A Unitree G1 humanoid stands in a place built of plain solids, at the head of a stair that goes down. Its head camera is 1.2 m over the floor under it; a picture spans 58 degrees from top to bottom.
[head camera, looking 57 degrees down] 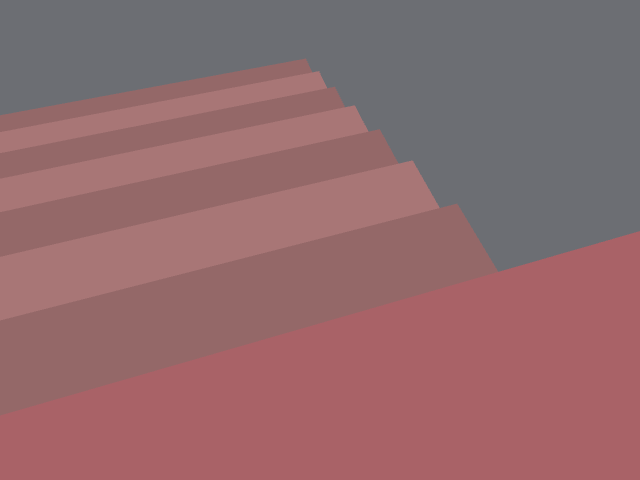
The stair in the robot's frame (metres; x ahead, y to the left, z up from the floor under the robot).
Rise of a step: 0.14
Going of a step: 0.37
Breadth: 3.31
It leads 17 degrees to the left of straight ahead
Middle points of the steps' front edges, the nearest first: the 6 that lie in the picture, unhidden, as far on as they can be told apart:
0.91 1.15 -0.27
1.27 1.26 -0.41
1.63 1.37 -0.55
1.98 1.48 -0.69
2.34 1.59 -0.83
2.69 1.70 -0.96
